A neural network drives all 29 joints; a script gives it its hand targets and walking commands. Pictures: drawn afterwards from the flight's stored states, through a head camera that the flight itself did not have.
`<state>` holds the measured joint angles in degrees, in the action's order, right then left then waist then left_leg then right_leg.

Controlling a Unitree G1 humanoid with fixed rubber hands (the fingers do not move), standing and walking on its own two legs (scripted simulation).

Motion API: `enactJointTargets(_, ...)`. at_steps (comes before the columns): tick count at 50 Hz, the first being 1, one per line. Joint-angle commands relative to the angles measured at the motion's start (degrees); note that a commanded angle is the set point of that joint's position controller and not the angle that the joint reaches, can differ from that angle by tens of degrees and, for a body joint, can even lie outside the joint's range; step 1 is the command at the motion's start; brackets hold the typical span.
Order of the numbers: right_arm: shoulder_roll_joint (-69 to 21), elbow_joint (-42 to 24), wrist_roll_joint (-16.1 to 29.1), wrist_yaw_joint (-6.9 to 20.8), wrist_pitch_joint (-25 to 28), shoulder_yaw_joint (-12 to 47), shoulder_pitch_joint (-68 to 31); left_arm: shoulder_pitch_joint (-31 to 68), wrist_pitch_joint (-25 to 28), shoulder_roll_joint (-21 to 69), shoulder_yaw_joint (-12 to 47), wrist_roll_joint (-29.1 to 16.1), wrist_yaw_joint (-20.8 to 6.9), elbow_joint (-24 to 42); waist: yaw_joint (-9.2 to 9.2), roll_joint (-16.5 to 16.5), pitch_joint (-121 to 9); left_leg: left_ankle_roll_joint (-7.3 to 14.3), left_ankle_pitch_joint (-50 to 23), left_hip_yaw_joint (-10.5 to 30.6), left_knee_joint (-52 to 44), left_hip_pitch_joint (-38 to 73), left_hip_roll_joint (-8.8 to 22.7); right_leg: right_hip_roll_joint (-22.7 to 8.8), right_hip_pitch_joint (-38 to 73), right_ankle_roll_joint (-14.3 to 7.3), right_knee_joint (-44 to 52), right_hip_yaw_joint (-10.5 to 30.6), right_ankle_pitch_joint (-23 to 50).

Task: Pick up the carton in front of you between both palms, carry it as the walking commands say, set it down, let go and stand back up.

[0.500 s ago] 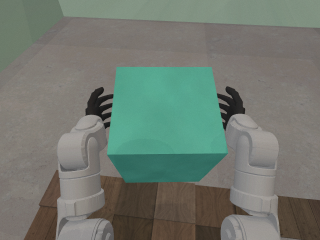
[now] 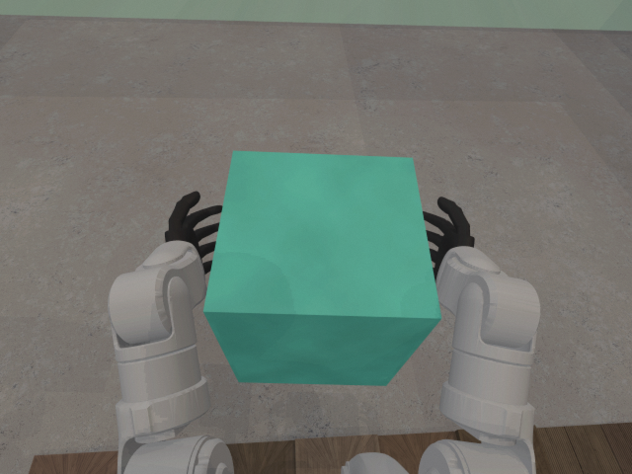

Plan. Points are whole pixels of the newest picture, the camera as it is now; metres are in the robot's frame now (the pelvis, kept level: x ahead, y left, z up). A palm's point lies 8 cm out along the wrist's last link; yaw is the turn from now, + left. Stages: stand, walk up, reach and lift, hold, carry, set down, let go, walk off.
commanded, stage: carry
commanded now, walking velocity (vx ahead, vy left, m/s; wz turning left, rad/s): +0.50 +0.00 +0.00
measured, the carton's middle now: (317, 280) +0.34 -0.02 +0.04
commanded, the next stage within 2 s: none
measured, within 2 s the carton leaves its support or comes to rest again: neither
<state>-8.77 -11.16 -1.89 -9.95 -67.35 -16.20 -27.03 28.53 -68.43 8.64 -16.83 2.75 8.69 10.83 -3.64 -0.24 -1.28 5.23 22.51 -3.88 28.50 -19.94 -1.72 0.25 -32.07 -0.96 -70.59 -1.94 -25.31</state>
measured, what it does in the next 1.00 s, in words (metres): goes down: right foot, then left foot 0.05 m lower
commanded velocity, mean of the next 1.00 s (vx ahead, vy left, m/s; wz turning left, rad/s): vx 0.50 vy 0.00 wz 0.00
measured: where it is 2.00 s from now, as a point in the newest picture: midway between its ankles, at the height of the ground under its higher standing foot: (277, 235)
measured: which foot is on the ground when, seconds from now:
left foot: down 0.00-0.26, up 0.28-0.62, down 0.64-1.00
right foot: up 0.00-0.20, down 0.22-0.64, up 0.66-1.00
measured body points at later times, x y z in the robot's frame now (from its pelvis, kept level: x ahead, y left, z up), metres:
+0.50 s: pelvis +0.32 +0.00 +0.03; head +0.35 +0.00 +0.47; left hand +0.64 +0.20 +0.12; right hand +0.68 -0.10 +0.12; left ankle +0.40 +0.12 -0.68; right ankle +0.28 -0.08 -0.71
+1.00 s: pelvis +0.67 +0.03 -0.04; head +0.71 +0.03 +0.40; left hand +1.02 +0.17 +0.03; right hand +1.00 -0.14 +0.03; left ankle +0.56 +0.12 -0.77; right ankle +0.81 -0.07 -0.75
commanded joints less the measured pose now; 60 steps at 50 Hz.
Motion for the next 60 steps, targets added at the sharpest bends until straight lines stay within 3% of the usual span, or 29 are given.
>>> enactJointTargets(1,-46.08,-7.26,18.25,5.39,2.42,42.9,-38.43,30.66,3.19,43.89,37.78,-8.92,-0.96,3.2,0.08,-5.0,-25.67,5.91,-28.88,20.3,-6.66,31.1,15.94,-1.5,-12.39,-0.35,7.46,0.97,1.73)
enactJointTargets(7,-43.12,-2.31,16.94,5.53,6.03,43.58,-33.92,26.72,6.52,40.05,38.42,-6.39,-0.65,1.78,0.74,-10.02,-21.88,4.46,-39.71,10.44,-7.78,22.25,11.76,2.55,1.19,-1.51,33.0,-6.57,13.33)
enactJointTargets(9,-42.75,-0.38,15.48,5.16,6.43,42.57,-31.54,25.85,6.98,39.28,38.29,-6.42,-0.75,0.09,2.93,-7.23,-23.26,1.3,-57.58,3.97,-1.06,20.72,10.06,4.27,9.78,-3.19,35.07,-8.5,20.68)
enactJointTargets(10,-41.02,0.49,13.96,4.76,6.5,41.29,-29.95,24.62,7.0,38.84,38.19,-6.4,-0.85,-1.35,2.55,-6.69,-23.13,0.12,-57.51,2.47,3.46,25.42,8.02,3.97,8.42,-3.46,40.43,-6.64,28.65)
enactJointTargets(12,-39.14,3.92,10.56,3.51,6.29,38.59,-27.31,21.66,6.91,37.7,36.85,-6.19,-1.21,-3.94,7.87,-4.57,-25.61,-2.06,-52.1,-0.85,20.41,16.55,6.46,3.0,25.87,-3.78,48.15,-7.53,32.38)
enactJointTargets(13,-39.29,3.13,9.89,3.35,6.17,37.71,-27.37,22.79,7.41,37.14,36.9,-6.54,-1.03,-4.33,8.24,11.62,-32.83,-7.79,-33.52,1.05,39.3,-8.24,1.0,-12.91,48.55,-15.42,43.63,19.0,34.69)
enactJointTargets(14,-39.25,2.23,9.28,3.11,6.08,37.49,-26.95,21.42,7.55,39.82,37.5,-7.62,-1.26,-5.54,11.32,17.75,-31.59,-6.7,4.73,2.94,49.73,-21.74,-4.11,-17.27,52.0,-19.38,47.82,32.34,33.6)
enactJointTargets(15,-40.67,2.4,8.7,2.92,6.42,37.34,-28.76,22.26,7.88,41.52,38.34,-9.2,-1.89,-4.32,10.93,11.59,-28.1,-4.08,4.96,7.34,49.34,-24.18,-0.35,-15.99,48.39,-17.84,46.94,29.15,33.71)
enactJointTargets(16,-41.1,2.45,7.81,2.82,6.92,36.03,-29.28,26.63,8.38,43.88,40.99,-12.03,-2.6,-2.09,10.31,3.87,-25.42,-3.8,4.15,6.93,44.51,-24.6,0.25,-15.0,44.11,-15.63,47.13,27.14,33.32)
enactJointTargets(17,-41.46,3.19,6.49,2.72,7.42,34.72,-29.14,31.66,8.97,46.02,43.37,-14.44,-3.32,-0.28,9.9,0.51,-22.19,-3.22,2.72,6.28,38.96,-23.96,1.45,-14.41,39.17,-14.0,48.2,25.85,32.04)
enactJointTargets(19,-41.69,4.59,4.48,2.42,8.2,33.44,-27.78,37.09,10.18,48.01,46.3,-18.72,-4.52,1.5,8.8,0.63,-21.0,-3.94,-1.3,5.15,28.27,-18.14,2.1,-12.51,32.43,-11.83,50.66,22.39,28.51)
enactJointTargets(23,-39.01,2.76,3.02,1.34,8.86,33.23,-25.97,36.63,10.77,46.44,46.45,-21.63,-4.75,1.04,10.44,6.46,-21.74,-4.13,-17.8,4.53,15.35,-17.56,2.66,-11.77,34.12,-12.35,50.05,19.4,32.83)
enactJointTargets(28,-33.09,2.58,2.36,0.61,6.74,32.22,-24.68,31.22,8.62,42.1,43.04,-18.99,-3.17,-3.74,10.61,4.13,-16.19,-3.42,-39.13,1.01,-4.34,-4.21,1.1,-7.03,24.31,-7.49,46.25,11.31,21.44)
enactJointTargets(30,-31.83,3.74,2.77,0.67,5.54,31.67,-24.54,29.84,7.44,40.84,40.92,-16.93,-2.39,-5.94,9.4,3.44,-15.58,-2.48,-43.8,-0.69,-10.27,1.69,1.8,-4.96,23.23,-6.04,38.56,7.39,20.97)
enactJointTargets(32,-29.76,5.48,2.89,0.41,4.51,30.41,-24.11,28.96,6.39,38.67,38.24,-14.74,-1.46,-8.45,5.13,-1.09,-18.04,-2.55,-40.64,-2.73,-8.39,17.96,3.24,-0.69,13.75,-3.37,23.64,1.67,21.8)
enactJointTargets(33,-27.8,6.77,2.71,-0.06,4.15,29.04,-24.65,29.83,5.66,37.27,36.83,-13.75,-0.95,-9.09,1.51,-9.94,-22.03,3.94,-64.48,11.09,0.64,34.06,15.86,3.93,-1.71,-0.13,6.78,-0.68,-1.6)
enactJointTargets(34,-26.79,8.44,3.23,-0.68,3.55,28.13,-25.24,30.08,4.96,35.69,35.9,-13.87,-0.4,-10.29,0.12,-11.84,-26.13,9.22,-74.05,20.95,6.56,44.53,22.48,4.46,-12.8,0.79,-4.72,1.71,-9.58)
enactJointTargets(35,-27.29,7.9,5.01,-1.26,3.47,29.32,-27.09,29.18,4.54,35.83,34.3,-13.84,0.19,-9.83,-2.03,-12.8,-30.87,16.04,-53.02,29.49,4.75,46.34,26.31,3.28,-20.75,1.02,-14.22,3.54,-9.62)
enactJointTargets(36,-31.32,6.46,7.08,-1.35,3.71,30.92,-27.81,29.15,4.36,37.11,33.26,-13.37,0.59,-8.44,-1.65,-7.44,-30.64,16.54,-29.39,32.84,0.11,39.0,24.5,-0.7,-22.46,-1.25,-13.0,5.41,-5.77)
enactJointTargets(37,-35.65,4.57,9.0,-0.89,4.18,32.71,-30.92,31.21,4.61,38.78,32.42,-12.52,0.69,-7.06,-1.04,-2.2,-27.79,15.14,-23.28,33.48,-2.78,33.1,23.37,-2.39,-21.59,-1.3,-9.74,5.69,-2.19)
enactJointTargets(38,-39.08,2.98,10.75,-0.05,4.9,34.75,-34.4,32.28,5.12,40.51,32.13,-11.69,0.5,-6.17,-0.38,-1.35,-26.11,14.04,-22.48,32.34,-3.14,28.34,22.31,-2.9,-19.8,-1.32,-6.42,5.03,-1.35)
enactJointTargets(41,-46.76,0.08,16.52,2.97,7.56,40.64,-41.79,32.37,7.84,43.41,32.86,-8.73,-0.1,-4.85,0.64,-4.13,-22.59,10.66,-16.71,25.02,-6.73,18.27,18.82,-4.04,-14.62,-1.05,5.32,3.04,1.57)
enactJointTargets(48,-46.94,0.78,18.43,4.93,11.59,44.94,-34.45,25.39,12.36,41.59,36.6,-6.21,-0.52,-1.83,-0.74,-8.09,-22.85,3.2,-43.74,7.85,-2.91,20.22,12.42,1.02,1.46,-2.08,34.52,-6.11,18.35)
enactJointTargets(51,-44.39,0.19,16.98,4.28,11.87,44.55,-30.64,22.82,12.8,40.15,38.05,-7.29,-1.04,-0.74,3.35,-5.27,-28.42,-1.83,-50.58,-0.11,12.45,15.88,8.85,2.74,26.1,-3.78,46.96,-9.17,28.62)
enactJointTargets(52,-42.81,-0.32,16.08,3.8,11.71,43.99,-31.22,20.04,12.68,39.41,37.64,-7.06,-1.1,-1.15,5.99,-2.19,-31.22,-3.49,-34.0,0.17,21.78,5.78,8.81,-5.83,38.55,-5.15,45.1,0.97,27.85)
enactJointTargets(53,-42.77,0.71,15.2,3.48,11.07,43.83,-27.89,20.38,12.53,36.49,37.22,-6.49,-0.55,-1.48,4.99,12.38,-37.41,-5.97,-3.98,0.33,36.9,-11.28,1.98,-23.74,55.4,-13.6,43.21,28.11,38.22)
enactJointTargets(54,-40.59,0.49,14.33,3.02,10.73,42.62,-26.1,17.68,12.25,36.96,37.38,-7.6,-0.33,-1.9,6.53,14.8,-36.31,-5.87,7.92,2.86,45.36,-20.74,-1.14,-24.14,57.05,-17.01,46.76,35.65,37.92)
enactJointTargets(57,-42.78,0.36,11.67,2.35,10.3,40.3,-23.72,21.09,11.75,41.25,41.71,-12.14,-1.9,3.91,5.88,3.98,-28.31,-5.16,1.16,4.56,39.53,-24.23,4.6,-19.45,48.64,-10.89,48.56,21.97,42.84)
enactJointTargets(60,-44.21,-1.17,9.04,2.72,10.15,40.52,-18.72,21.87,11.49,44.78,45.67,-16.18,-4.28,7.83,4.98,5.6,-26.08,-6.42,-1.34,2.62,26.64,-18.1,4.77,-17.3,43.38,-8.09,52.72,15.04,42.15)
